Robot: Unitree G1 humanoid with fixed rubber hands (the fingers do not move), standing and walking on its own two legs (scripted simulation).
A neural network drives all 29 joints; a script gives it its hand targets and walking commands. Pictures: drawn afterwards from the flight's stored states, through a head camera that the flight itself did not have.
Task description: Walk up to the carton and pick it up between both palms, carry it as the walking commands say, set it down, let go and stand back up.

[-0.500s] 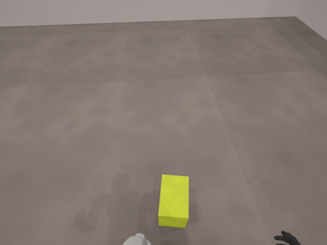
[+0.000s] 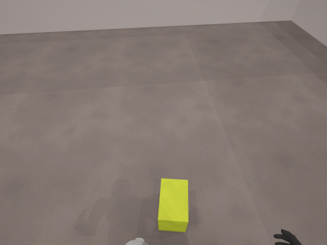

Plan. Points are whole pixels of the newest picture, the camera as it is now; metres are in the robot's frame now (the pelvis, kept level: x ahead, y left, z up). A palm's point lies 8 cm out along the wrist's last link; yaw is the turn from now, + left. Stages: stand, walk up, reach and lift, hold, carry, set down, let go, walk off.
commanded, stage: walk up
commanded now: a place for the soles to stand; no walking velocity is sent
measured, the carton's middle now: (173, 205) +0.45 -0.04 -0.62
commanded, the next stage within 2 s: reach and lift in 0.08 s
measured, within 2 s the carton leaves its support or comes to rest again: neither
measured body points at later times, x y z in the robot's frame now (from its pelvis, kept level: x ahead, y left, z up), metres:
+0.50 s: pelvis +0.01 -0.01 +0.00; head +0.12 +0.00 +0.44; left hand +0.22 +0.29 -0.09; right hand +0.19 -0.31 -0.10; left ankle +0.07 +0.12 -0.68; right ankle +0.01 -0.17 -0.68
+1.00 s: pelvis +0.00 +0.03 -0.02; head +0.23 +0.02 +0.37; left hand +0.33 +0.25 -0.15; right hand +0.30 -0.25 -0.15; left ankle +0.07 +0.12 -0.68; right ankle +0.01 -0.16 -0.68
